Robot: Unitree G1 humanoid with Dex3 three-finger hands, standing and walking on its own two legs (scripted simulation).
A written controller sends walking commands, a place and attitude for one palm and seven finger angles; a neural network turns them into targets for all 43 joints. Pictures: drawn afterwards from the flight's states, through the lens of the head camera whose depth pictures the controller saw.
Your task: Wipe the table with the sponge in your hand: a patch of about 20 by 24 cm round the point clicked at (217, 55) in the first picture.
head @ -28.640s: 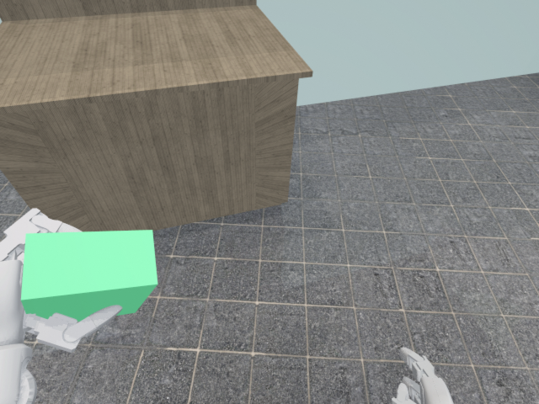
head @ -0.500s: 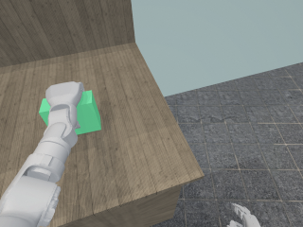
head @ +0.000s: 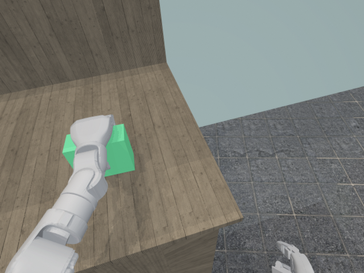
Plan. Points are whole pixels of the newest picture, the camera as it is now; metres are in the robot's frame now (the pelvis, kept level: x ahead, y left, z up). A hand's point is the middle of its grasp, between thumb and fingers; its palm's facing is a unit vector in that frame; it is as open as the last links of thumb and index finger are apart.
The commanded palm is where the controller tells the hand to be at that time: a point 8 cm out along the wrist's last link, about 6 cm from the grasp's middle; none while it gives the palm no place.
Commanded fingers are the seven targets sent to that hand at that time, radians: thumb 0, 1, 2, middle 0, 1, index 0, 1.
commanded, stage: wipe back along the middle lane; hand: left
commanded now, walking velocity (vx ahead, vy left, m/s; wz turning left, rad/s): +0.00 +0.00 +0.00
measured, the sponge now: (104, 157) +0.37 +0.24 +0.04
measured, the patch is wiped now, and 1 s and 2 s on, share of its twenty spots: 0.55 0.55 0.60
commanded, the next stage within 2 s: slide across to the third lane in 1.16 s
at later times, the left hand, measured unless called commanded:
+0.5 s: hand (101, 159) +0.34 +0.22 +0.08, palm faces +0.04 -0.04 -1.00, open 10.4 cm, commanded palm +0.29 +0.20 +0.12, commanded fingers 0.00 0.10 1.30 -1.20 -1.60 -1.20 -1.60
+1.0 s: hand (103, 179) +0.28 +0.20 +0.09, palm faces +0.08 -0.08 -0.99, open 10.4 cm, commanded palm +0.23 +0.18 +0.12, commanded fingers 0.00 0.10 1.30 -1.20 -1.60 -1.20 -1.60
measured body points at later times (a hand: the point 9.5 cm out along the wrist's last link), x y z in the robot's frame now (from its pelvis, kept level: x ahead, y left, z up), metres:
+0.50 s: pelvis +0.01 +0.00 +0.00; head +0.00 -0.04 +0.45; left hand +0.33 +0.22 +0.14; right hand +0.22 -0.22 -0.10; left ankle +0.03 +0.15 -0.73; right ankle -0.06 -0.14 -0.73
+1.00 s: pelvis +0.00 -0.01 +0.00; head -0.02 -0.05 +0.45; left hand +0.27 +0.20 +0.14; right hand +0.24 -0.21 -0.08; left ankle +0.03 +0.15 -0.73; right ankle -0.06 -0.14 -0.73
